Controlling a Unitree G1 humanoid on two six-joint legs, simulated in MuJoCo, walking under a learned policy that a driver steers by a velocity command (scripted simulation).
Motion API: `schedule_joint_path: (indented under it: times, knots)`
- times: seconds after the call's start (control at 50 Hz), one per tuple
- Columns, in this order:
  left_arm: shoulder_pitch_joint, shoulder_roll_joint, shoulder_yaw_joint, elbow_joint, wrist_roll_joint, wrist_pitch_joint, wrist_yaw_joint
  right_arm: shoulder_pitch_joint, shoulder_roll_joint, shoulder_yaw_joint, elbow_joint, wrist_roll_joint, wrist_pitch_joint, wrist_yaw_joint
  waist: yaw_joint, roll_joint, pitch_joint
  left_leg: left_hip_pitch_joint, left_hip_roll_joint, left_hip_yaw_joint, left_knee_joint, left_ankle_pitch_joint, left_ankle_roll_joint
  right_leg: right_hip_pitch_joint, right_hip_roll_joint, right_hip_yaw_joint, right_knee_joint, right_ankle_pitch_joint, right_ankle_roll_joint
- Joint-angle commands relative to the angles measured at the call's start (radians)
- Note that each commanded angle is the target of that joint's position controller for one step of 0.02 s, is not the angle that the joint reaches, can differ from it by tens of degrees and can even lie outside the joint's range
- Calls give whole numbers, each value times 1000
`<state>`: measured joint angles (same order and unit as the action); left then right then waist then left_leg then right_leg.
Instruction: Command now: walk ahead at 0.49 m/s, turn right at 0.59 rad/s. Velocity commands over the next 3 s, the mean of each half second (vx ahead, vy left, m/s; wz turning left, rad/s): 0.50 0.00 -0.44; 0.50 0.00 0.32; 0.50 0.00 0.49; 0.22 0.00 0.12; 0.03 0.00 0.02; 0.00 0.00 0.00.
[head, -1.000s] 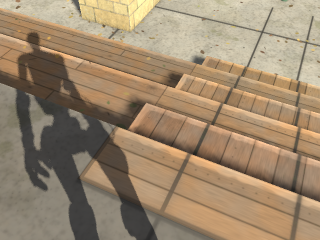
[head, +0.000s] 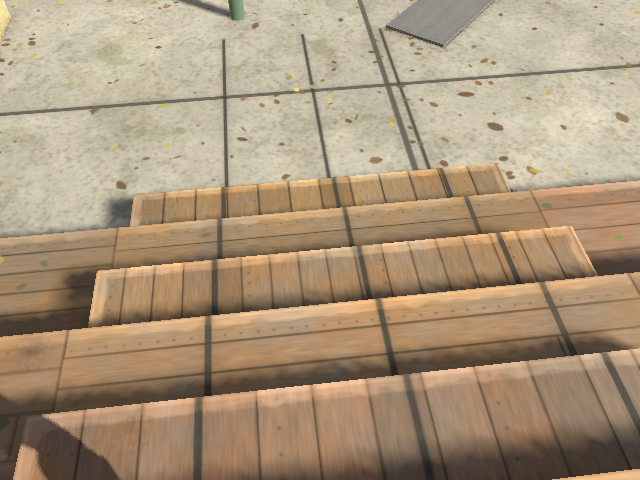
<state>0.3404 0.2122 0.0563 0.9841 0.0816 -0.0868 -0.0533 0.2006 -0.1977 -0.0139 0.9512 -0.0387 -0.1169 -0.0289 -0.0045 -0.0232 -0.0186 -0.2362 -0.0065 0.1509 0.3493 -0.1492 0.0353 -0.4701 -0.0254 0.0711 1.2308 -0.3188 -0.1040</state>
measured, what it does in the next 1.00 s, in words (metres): walks ahead: right foot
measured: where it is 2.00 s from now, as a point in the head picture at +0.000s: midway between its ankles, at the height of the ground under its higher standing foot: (348, 355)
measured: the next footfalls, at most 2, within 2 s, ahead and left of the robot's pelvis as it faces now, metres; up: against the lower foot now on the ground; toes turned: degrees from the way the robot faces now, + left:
right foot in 0.38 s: +0.33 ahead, -0.20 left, +0.00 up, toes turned -13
left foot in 1.04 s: +0.68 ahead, +0.04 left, -0.15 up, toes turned +10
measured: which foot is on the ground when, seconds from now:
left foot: down 0.00-0.40, up 0.42-1.00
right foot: up 0.00-0.36, down 0.38-1.00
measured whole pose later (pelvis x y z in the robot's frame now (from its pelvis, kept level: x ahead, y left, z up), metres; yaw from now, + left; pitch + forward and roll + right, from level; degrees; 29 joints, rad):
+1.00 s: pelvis +0.52 -0.08 -0.09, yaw +2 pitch +2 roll -6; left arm 0.64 0.08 -0.04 1.13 0.08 -0.09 0.04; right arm 0.11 -0.16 0.00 0.87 -0.09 -0.04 0.07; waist 0.13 0.08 -0.01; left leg -0.44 0.14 0.01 0.38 0.29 0.07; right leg 0.04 0.00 -0.26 0.76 -0.80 0.06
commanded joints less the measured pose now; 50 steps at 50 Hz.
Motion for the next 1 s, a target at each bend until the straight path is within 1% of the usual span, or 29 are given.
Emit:
schedule_joint_path:
  times: [0.02,0.1,0.16,0.22,0.32,0.36,0.38,0.4,0.42,0.44,0.46,0.48,0.5,0.52,0.54,0.56,0.58,0.6,0.62,0.64,0.68,0.7,0.72,0.74,0.78,0.86,0.92,0.98,1.0]
  knots:
    - [-28,-55,-19,-65,-11,0,-20,42,24,11,-15,-5,-28,-15,7,73,9,128,281,-181,-255,204,201,-166,-111,35,-42,54,-6]
    - [-159,-44,-35,-117,-31,4,-47,153,-24,6,43,-43,-42,-1,-8,66,39,139,278,-22,-275,460,212,-212,-139,-25,-304,216,22]
    - [-209,-25,-42,-143,-32,19,-43,185,-75,0,62,-41,-49,14,6,72,45,162,283,49,-248,657,202,-172,-119,-49,-413,301,33]
    - [-258,14,-32,-160,-32,28,-42,205,-99,-5,72,-45,-46,23,3,80,63,245,291,87,-219,631,172,-177,-102,-35,-500,326,29]
    - [-360,40,-14,-186,-22,22,-23,315,-119,-22,113,-40,5,33,-32,96,110,395,333,84,-156,502,151,-157,-34,-81,-604,140,-8]
    - [-289,74,9,-169,-42,1,-10,297,-140,-30,106,-37,20,32,23,100,71,315,308,126,-25,654,129,81,41,-136,-686,240,-50]
    - [-153,136,38,-138,-54,-19,4,294,-131,-28,95,-47,12,33,62,88,-15,178,250,158,138,675,82,329,60,-119,-605,383,-94]
    - [102,179,46,-66,-54,-21,10,369,-22,8,77,-50,-1,48,102,-103,-244,-155,138,148,420,303,3,796,-86,141,-623,390,-221]
    - [358,198,48,7,-38,-1,21,298,-41,7,55,-47,-6,84,183,-137,-348,-329,18,43,719,-404,-29,968,-257,526,-841,352,-314]
    - [344,214,69,35,-12,-23,33,155,-61,-3,13,-19,-11,98,212,-73,-188,-515,27,-147,862,-410,25,927,-251,516,-906,315,-258]
    - [226,208,80,20,-31,-34,43,67,-82,-11,-8,-12,-20,87,187,-64,-40,-564,96,-191,920,-348,40,727,-243,394,-929,284,-215]
    - [158,128,54,17,-43,-31,48,92,-88,-17,-9,-24,-17,67,127,-45,-47,-475,131,-203,925,-302,54,581,-240,325,-942,296,-213]
    - [108,46,29,19,-50,-26,47,104,-43,-12,-9,-31,-12,55,82,-31,-12,-407,160,-213,912,-248,63,437,-241,252,-961,331,-200]
    - [-12,99,31,-25,-90,-12,45,165,-105,-45,-7,68,35,38,-34,-13,35,-286,137,-211,794,-188,27,308,-214,183,-983,558,-120]
    - [-29,84,26,-38,-87,-12,42,189,-85,-43,2,64,63,34,-40,-17,14,-213,129,-211,765,-203,12,242,-214,123,-1005,574,-105]
    - [67,-47,-8,-9,-29,-34,36,166,48,-5,2,-41,41,57,0,-53,22,-265,169,-237,820,-144,48,244,-238,101,-1066,394,-177]
    - [94,-59,-13,1,-9,-37,40,160,55,-5,-9,-56,36,66,-1,-12,67,-320,164,-252,749,-84,57,237,-244,99,-1098,325,-179]
    - [106,-27,-8,7,13,-37,41,134,57,-5,-15,-52,38,79,12,-11,78,-360,159,-230,707,-3,63,232,-219,46,-1096,278,-178]
    - [121,-18,-11,18,20,-41,37,104,30,-9,-28,-42,34,90,15,-7,75,-386,163,-230,643,73,65,241,-216,16,-1094,301,-176]
    - [139,-13,-16,32,35,-34,42,130,33,-2,-24,-48,29,109,6,-3,65,-378,164,-233,683,187,66,224,-211,-13,-1046,348,-162]
    - [175,-52,-43,51,37,-41,63,65,16,1,-60,-51,24,120,37,21,77,-532,180,-291,539,382,47,332,-214,-37,-995,309,-139]
    - [226,-47,-51,72,24,-45,68,20,4,1,-80,-50,25,113,61,16,83,-561,173,-277,464,472,35,364,-218,-47,-973,319,-144]
    - [221,-22,-53,78,16,-47,70,-23,4,4,-98,-37,21,106,68,15,66,-476,159,-249,314,610,35,309,-162,-115,-946,280,-123]
    - [253,-12,-59,98,23,-45,62,-42,11,6,-112,-32,30,104,74,-26,77,-395,136,-210,321,664,34,245,-153,-132,-946,256,-128]
    - [302,-35,-80,121,37,-41,50,-48,-10,2,-130,-35,54,106,75,0,137,-424,150,-231,319,661,40,243,-204,-109,-900,212,-138]
    - [348,-44,-99,137,14,-47,70,-122,-8,2,-167,-46,74,97,96,5,182,-488,161,-217,187,557,44,382,-230,-92,-779,187,-94]
    - [373,-24,-91,136,9,-23,89,-210,24,16,-187,-54,76,105,135,21,219,-352,146,-148,102,501,39,324,-214,-119,-729,108,-67]
    - [397,0,-74,155,-14,1,105,-231,-23,0,-134,-61,60,95,157,50,209,-309,138,-122,-20,387,34,424,-227,-117,-623,188,-32]
    - [394,35,-63,155,-14,8,97,-161,-39,-10,-92,-59,48,85,135,63,177,-212,114,-93,-76,356,33,445,-201,-145,-519,273,-22]
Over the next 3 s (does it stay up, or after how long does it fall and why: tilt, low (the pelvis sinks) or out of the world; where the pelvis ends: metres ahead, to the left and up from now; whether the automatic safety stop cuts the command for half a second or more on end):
stays up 1.00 -0.05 -0.31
